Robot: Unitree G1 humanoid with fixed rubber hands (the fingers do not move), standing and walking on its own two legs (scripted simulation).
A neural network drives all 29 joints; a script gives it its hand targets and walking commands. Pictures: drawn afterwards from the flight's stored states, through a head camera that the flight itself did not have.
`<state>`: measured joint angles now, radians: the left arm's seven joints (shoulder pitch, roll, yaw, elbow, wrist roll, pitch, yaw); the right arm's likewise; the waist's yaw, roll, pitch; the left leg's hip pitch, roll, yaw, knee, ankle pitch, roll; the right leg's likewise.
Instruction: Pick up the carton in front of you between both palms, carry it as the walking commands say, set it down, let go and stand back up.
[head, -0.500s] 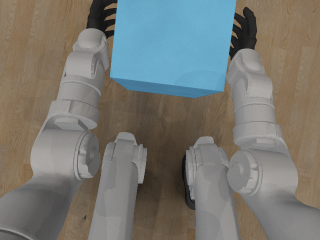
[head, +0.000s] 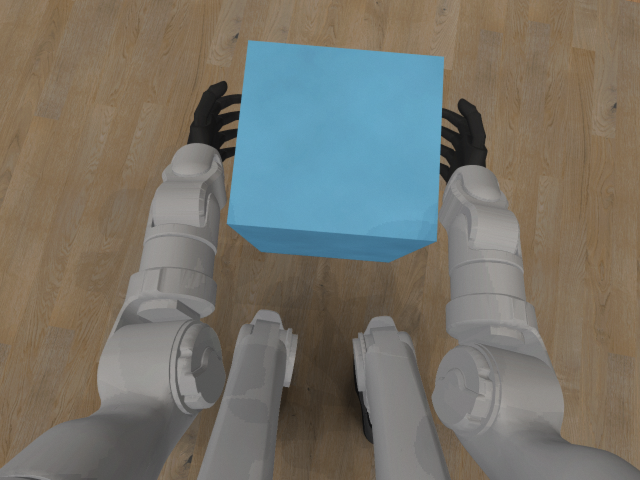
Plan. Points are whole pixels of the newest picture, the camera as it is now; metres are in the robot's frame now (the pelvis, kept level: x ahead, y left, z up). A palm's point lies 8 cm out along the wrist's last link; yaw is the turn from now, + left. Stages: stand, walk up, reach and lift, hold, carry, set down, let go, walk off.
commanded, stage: reach and lift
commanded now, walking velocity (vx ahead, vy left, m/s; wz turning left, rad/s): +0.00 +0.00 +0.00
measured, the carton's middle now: (333, 174) +0.49 +0.01 -0.12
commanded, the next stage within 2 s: none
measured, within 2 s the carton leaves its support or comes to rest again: neither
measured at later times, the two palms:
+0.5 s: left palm (146, 121) +0.43 +0.16 +0.11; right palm (557, 146) +0.43 -0.14 +0.11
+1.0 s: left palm out of the picture +0.39 +0.15 +0.26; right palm out of the picture +0.39 -0.15 +0.26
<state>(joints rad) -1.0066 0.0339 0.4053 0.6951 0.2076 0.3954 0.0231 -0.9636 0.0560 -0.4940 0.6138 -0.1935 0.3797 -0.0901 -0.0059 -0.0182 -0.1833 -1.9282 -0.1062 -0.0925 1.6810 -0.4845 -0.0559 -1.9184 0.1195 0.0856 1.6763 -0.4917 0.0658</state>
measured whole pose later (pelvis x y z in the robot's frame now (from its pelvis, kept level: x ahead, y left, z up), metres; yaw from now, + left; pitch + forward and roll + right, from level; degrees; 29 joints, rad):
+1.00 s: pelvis +0.10 +0.00 +0.25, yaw +1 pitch +5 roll +0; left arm -0.24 -0.15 0.25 0.42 0.21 0.49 0.03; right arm -0.25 0.15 -0.27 0.42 -0.21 0.48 -0.04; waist 0.00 0.00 -0.13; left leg -0.36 -0.05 -0.14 0.54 -0.26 -0.01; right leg -0.35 0.06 0.14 0.54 -0.27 0.01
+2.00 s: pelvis +0.10 +0.00 +0.26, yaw +1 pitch -5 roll +0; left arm -0.25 -0.15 0.22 0.29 0.27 0.70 0.00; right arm -0.25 0.15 -0.24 0.30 -0.27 0.68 0.00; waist 0.00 0.00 -0.02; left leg -0.09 -0.04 -0.13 0.37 -0.20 -0.01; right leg -0.08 0.04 0.14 0.38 -0.21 0.01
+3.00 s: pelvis +0.14 -0.02 +0.25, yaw +1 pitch +3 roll +0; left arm -0.24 -0.14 0.14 0.03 0.16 0.93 0.06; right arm -0.21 0.11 -0.16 -0.01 -0.17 0.93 -0.05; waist 0.00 0.02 -0.17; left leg -0.32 0.04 -0.01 0.67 -0.45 -0.01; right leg -0.25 -0.01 -0.03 0.55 -0.34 0.00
